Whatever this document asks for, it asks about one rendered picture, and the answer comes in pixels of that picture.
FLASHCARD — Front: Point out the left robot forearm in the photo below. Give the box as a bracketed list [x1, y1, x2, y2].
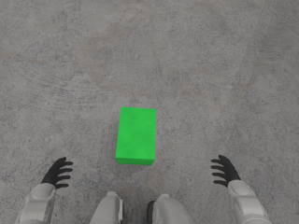
[14, 183, 56, 224]

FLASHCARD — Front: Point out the right robot forearm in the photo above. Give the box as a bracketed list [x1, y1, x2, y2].
[227, 179, 272, 224]

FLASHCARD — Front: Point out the robot right hand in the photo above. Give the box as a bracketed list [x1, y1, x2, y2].
[210, 155, 241, 188]

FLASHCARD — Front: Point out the robot left shin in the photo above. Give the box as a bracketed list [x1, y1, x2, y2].
[107, 191, 121, 224]

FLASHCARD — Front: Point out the robot left hand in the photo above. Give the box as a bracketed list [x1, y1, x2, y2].
[41, 157, 73, 189]

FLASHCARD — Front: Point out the robot right shin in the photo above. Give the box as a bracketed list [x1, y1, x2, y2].
[152, 193, 169, 224]

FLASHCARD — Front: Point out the carton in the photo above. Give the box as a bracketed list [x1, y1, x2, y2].
[115, 106, 156, 165]

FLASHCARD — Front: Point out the robot shin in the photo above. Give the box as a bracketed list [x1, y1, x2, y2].
[152, 193, 169, 224]
[107, 191, 121, 224]

